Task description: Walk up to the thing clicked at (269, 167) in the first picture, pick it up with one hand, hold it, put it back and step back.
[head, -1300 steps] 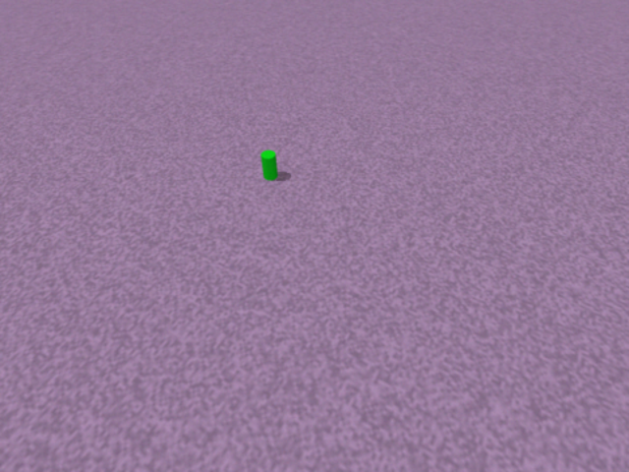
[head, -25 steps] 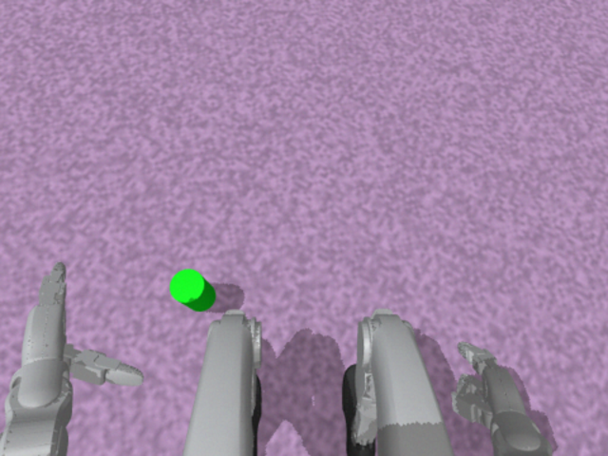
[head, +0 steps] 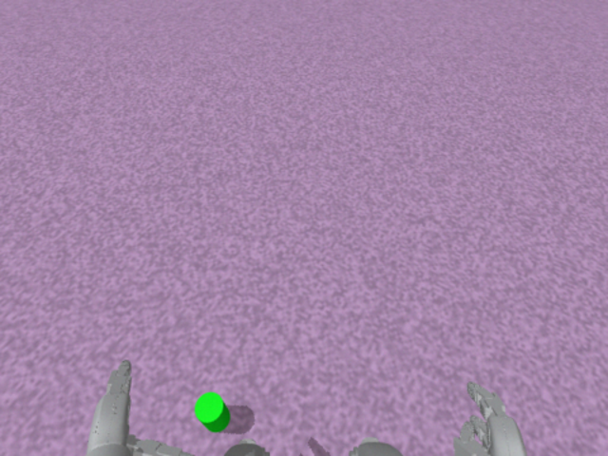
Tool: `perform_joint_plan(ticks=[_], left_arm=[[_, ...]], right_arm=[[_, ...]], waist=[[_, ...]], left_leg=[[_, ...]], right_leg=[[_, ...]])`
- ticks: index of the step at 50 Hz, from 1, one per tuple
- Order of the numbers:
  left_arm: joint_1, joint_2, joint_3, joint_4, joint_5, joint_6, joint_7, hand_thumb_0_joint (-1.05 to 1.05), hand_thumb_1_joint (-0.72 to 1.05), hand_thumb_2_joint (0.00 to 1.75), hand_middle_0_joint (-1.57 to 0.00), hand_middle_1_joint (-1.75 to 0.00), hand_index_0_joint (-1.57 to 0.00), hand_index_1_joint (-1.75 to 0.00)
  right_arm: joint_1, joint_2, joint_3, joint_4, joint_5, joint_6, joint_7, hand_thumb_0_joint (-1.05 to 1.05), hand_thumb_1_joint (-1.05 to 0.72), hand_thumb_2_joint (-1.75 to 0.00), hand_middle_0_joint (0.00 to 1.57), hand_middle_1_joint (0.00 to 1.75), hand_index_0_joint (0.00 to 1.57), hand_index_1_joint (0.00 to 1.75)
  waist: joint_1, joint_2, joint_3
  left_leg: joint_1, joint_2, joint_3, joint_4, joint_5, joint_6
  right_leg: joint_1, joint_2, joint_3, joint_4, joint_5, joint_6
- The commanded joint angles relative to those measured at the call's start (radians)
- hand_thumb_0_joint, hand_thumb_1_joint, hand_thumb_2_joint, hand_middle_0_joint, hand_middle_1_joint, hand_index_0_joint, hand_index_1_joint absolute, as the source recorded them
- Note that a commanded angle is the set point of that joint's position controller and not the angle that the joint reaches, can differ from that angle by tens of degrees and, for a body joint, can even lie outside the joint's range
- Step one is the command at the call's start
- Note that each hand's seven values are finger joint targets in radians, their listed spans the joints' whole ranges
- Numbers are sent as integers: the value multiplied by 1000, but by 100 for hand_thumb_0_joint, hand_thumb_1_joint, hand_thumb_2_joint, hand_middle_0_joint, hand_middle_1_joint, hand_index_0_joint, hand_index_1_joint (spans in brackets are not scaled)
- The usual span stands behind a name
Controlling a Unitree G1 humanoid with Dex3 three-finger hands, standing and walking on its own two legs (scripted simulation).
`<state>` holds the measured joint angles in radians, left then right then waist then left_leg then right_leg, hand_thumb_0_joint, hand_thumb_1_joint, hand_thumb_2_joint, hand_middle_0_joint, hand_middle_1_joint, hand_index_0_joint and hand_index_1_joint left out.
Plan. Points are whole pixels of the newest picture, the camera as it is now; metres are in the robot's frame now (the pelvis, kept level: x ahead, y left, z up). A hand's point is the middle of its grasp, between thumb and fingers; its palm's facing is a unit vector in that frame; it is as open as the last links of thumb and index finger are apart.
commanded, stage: home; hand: left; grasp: from the side
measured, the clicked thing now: (213, 412) +0.32 +0.24 -0.63
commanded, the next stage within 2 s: stand in 1.86 s
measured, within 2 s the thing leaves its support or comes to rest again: neither
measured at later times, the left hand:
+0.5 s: hand (157, 440) +0.17 +0.19 -0.03, palm faces +0.13 -0.95 -0.30, open 17.5 cm
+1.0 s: hand (164, 455) +0.15 +0.17 -0.02, palm faces +0.12 -0.95 -0.29, open 17.6 cm
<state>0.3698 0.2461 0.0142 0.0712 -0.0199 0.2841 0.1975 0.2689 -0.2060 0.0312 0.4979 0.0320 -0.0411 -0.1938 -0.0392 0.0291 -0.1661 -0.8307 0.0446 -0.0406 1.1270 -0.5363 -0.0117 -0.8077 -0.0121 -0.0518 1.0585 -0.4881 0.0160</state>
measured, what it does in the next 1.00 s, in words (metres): stands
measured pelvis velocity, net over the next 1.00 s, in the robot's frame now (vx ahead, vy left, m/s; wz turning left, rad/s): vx -0.01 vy -0.01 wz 0.01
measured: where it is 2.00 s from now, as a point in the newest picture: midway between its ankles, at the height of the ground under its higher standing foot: outside the picture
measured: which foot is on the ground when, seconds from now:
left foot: down 0.00-1.00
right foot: down 0.00-1.00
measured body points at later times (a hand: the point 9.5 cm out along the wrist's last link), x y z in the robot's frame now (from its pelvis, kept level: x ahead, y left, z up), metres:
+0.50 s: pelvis +0.00 +0.00 +0.03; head +0.02 +0.00 +0.48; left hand +0.16 +0.23 +0.00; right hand +0.17 -0.24 -0.04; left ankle +0.01 +0.12 -0.66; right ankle +0.02 -0.14 -0.66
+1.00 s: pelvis -0.01 -0.01 +0.03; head +0.00 -0.01 +0.48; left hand +0.14 +0.22 +0.00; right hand +0.15 -0.25 -0.04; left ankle +0.01 +0.12 -0.66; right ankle +0.02 -0.14 -0.66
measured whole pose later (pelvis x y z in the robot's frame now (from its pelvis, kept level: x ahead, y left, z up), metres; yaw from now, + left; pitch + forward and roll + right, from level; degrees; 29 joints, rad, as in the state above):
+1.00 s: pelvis -0.01 -0.01 +0.03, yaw +1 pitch +6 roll -2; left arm 0.46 0.21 -0.01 0.01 -0.01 0.24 0.14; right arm 0.28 -0.21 0.03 0.51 0.01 -0.13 -0.18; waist -0.02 0.04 -0.09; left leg -0.61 0.04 -0.04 0.95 -0.45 -0.02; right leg -0.60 -0.01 -0.05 0.90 -0.41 0.00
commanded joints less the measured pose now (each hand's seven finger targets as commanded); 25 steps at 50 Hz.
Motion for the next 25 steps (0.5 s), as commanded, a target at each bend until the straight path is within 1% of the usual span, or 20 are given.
perform_joint_plan(ticks=[1,2,3,5,7,8,9,10,11,12,13,14,15,16,19,20,21,22,23,25], left_arm=[[43,99,31,-290,9,-29,12,0,-53,7,-5,-6,-5,-6],[123,51,7,-209,12,-20,6,0,-56,5,-5,-5,-5,-5],[114,52,6,-221,10,-21,2,0,-57,5,-5,-5,-5,-5],[83,97,41,-331,13,-33,0,0,-54,6,-5,-6,-5,-6],[108,81,26,-309,14,-34,-10,0,-52,7,-5,-6,-5,-6],[139,41,2,-254,14,-32,-17,0,-54,6,-5,-6,-5,-6],[138,35,-1,-247,13,-34,-21,0,-56,5,-5,-5,-5,-5],[82,68,25,-299,14,-47,-20,0,-56,5,-5,-6,-5,-6],[107,57,24,-244,19,-46,-24,0,-57,4,-5,-5,-5,-5],[96,59,28,-244,20,-49,-28,0,-57,5,-5,-5,-5,-5],[51,89,43,-321,20,-60,-29,0,-55,6,-5,-6,-5,-6],[76,65,25,-281,22,-61,-32,0,-55,6,-5,-6,-5,-6],[66,70,31,-290,20,-62,-34,0,-58,4,-5,-5,-5,-5],[26,78,22,-333,21,-67,-35,0,-57,5,-5,-5,-5,-5],[84,56,20,-250,22,-63,-37,0,-59,3,-5,-5,-5,-5],[60,62,17,-268,20,-64,-39,0,-59,3,-5,-5,-5,-5],[33,73,27,-302,20,-70,-38,0,-57,4,-5,-5,-5,-5],[33,71,26,-299,20,-71,-37,0,-58,4,-5,-5,-5,-5],[59,70,34,-279,21,-69,-39,0,-59,3,-5,-5,-5,-5],[111,42,20,-208,20,-65,-44,0,-60,3,-4,-5,-4,-5]], right_arm=[[-29,-112,-48,-154,-8,-63,-16,0,-90,-90,20,30,20,30],[-34,-107,-45,-162,-9,-66,-18,0,-90,-90,20,30,20,30],[-39,-110,-45,-168,-9,-69,-15,0,-90,-90,20,30,20,30],[-25,-112,-52,-170,-14,-76,-15,0,-90,-90,20,30,20,30],[-28,-114,-53,-173,-15,-84,-11,0,-90,-90,20,30,20,30],[-30,-109,-49,-167,-17,-88,-8,0,-90,-90,20,30,20,30],[-41,-110,-49,-177,-15,-91,-6,0,-90,-90,20,30,20,30],[-36,-114,-53,-173,-18,-92,-5,0,-90,-90,20,30,20,30],[-45,-114,-53,-178,-19,-97,-4,0,-90,-90,20,30,20,30],[-43,-116,-55,-177,-20,-102,-1,0,-90,-90,20,30,20,30],[-35,-115,-55,-172,-23,-104,0,0,-90,-90,20,30,20,30],[-33,-114,-54,-171,-23,-107,0,0,-90,-90,20,30,20,30],[-34,-115,-53,-166,-22,-111,1,0,-90,-90,20,30,20,30],[-32,-118,-57,-167,-24,-114,0,0,-90,-90,20,30,20,30],[-38,-111,-50,-158,-25,-121,-1,0,-90,-90,20,30,20,30],[-44,-110,-48,-159,-24,-122,2,0,-90,-90,20,30,20,30],[-43,-116,-54,-158,-25,-125,0,0,-90,-90,20,30,20,30],[-45,-117,-54,-156,-25,-126,0,0,-90,-90,20,30,20,30],[-48,-120,-57,-157,-25,-128,-1,0,-90,-90,20,30,20,30],[-51,-109,-46,-152,-22,-126,4,0,-90,-90,20,30,20,30]], waist=[[15,49,-104],[9,28,-84],[9,-1,-53],[17,13,-86],[6,3,-53],[4,-21,-22],[7,-19,0],[6,-6,-10],[4,-5,-8],[3,-15,-5],[11,32,-36],[5,29,-42],[12,36,-41],[2,50,-72],[3,4,-48],[6,12,-31],[2,14,-53],[5,17,-35],[9,16,-56],[12,-12,2]], left_leg=[[208,-22,7,-258,281,10],[217,-25,11,-261,294,12],[205,-24,9,-275,274,14],[237,-26,16,-277,324,13],[243,-26,18,-289,334,13],[234,-23,13,-299,320,11],[229,-24,13,-307,291,13],[232,-25,14,-312,275,13],[228,-26,16,-317,255,13],[227,-26,14,-324,236,13],[245,-28,17,-326,252,10],[261,-26,13,-331,269,7],[272,-25,15,-334,280,6],[291,-29,21,-324,304,7],[279,-36,26,-315,292,13],[271,-37,28,-322,273,13],[280,-37,29,-323,271,13],[276,-37,28,-326,265,13],[285,-37,31,-323,278,12],[260,-36,28,-336,245,13]], right_leg=[[190,34,-36,-195,228,-29],[198,38,-36,-208,236,-29],[200,40,-41,-223,217,-28],[243,36,-35,-235,264,-26],[251,37,-35,-246,275,-24],[243,39,-38,-250,256,-25],[233,39,-36,-258,231,-25],[240,37,-33,-265,219,-25],[239,38,-31,-270,198,-25],[240,38,-31,-272,180,-25],[256,35,-27,-269,196,-28],[260,37,-28,-261,207,-29],[266,37,-30,-261,214,-29],[273,35,-24,-262,244,-29],[286,31,-20,-284,243,-22],[282,31,-20,-291,226,-23],[289,30,-18,-293,227,-22],[285,30,-20,-295,220,-22],[292,30,-18,-296,230,-23],[279,32,-23,-302,200,-23]])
